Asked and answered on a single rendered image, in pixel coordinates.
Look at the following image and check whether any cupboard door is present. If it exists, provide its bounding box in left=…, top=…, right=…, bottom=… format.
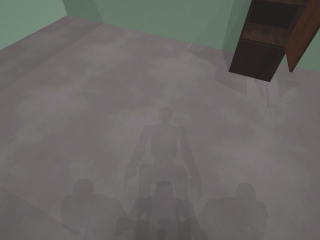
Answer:
left=284, top=0, right=320, bottom=72

